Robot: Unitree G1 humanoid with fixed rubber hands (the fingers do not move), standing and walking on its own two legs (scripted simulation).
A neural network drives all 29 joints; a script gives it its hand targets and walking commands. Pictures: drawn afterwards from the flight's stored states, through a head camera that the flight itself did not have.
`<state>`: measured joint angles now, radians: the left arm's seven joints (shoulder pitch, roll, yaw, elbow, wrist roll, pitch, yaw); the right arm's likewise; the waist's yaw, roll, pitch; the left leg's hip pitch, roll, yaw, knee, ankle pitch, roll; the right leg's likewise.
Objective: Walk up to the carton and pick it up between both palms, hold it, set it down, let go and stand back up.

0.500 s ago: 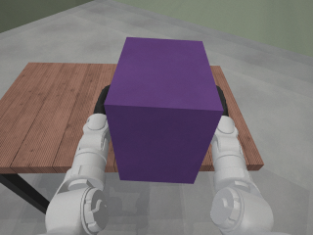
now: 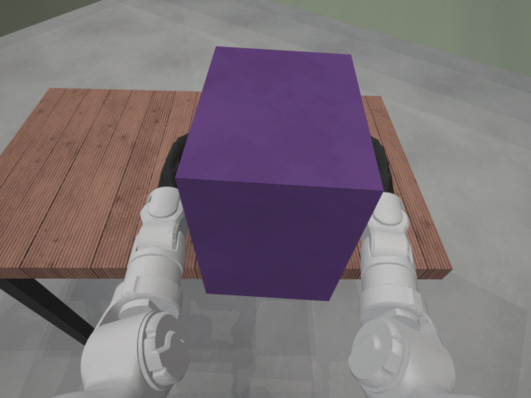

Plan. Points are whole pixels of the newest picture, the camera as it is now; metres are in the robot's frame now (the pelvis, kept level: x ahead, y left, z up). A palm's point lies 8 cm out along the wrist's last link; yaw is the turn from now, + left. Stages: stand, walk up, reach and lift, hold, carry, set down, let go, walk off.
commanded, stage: set down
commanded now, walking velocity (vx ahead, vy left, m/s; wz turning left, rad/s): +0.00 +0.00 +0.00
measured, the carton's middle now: (275, 179) +0.46 -0.05 +0.07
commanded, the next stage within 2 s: none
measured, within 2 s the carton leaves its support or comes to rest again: rests again in 0.66 s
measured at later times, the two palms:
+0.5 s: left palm (174, 184) +0.44 +0.11 +0.09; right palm (377, 187) +0.41 -0.20 +0.10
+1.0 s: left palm (176, 172) +0.49 +0.12 +0.07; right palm (365, 177) +0.45 -0.20 +0.08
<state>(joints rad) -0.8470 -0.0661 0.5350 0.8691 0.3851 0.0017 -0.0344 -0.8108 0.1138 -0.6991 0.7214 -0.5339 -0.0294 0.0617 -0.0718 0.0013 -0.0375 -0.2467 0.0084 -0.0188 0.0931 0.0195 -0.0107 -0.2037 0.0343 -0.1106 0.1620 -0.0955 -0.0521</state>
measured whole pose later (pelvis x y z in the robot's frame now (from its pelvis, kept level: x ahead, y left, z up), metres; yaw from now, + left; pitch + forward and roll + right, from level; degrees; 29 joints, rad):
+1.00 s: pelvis +0.00 +0.00 -0.02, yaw -5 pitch +27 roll +0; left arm -1.04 0.18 0.21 1.28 -0.02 -0.17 0.11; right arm -1.03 -0.11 -0.21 1.17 0.00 -0.08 -0.11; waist -0.05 0.00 -0.33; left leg -0.71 0.03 0.06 0.25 -0.02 0.00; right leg -0.69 0.05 -0.04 0.32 -0.10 -0.05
